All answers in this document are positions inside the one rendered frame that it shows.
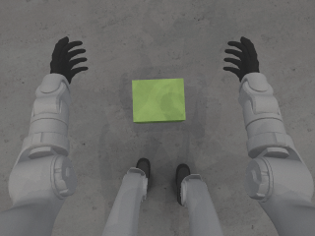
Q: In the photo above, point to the robot left forearm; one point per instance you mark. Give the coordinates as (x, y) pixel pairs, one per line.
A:
(49, 124)

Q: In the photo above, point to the robot left upper arm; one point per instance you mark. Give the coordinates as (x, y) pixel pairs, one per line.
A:
(38, 188)

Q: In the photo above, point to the left robot thigh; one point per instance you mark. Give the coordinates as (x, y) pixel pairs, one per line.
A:
(124, 216)

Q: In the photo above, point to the robot right forearm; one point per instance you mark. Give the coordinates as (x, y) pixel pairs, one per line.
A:
(263, 121)

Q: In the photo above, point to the carton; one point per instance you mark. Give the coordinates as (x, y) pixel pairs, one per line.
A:
(158, 101)

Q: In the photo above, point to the right robot thigh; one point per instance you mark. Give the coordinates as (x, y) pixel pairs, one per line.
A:
(203, 218)

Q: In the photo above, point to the right robot hand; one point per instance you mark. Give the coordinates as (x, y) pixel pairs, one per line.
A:
(248, 62)

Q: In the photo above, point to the left robot hand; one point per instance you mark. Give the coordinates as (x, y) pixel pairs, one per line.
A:
(61, 63)

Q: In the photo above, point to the robot right upper arm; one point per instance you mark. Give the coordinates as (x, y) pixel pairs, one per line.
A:
(284, 189)

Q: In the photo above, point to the robot thigh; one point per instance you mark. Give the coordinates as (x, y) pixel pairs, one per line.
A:
(124, 216)
(203, 218)

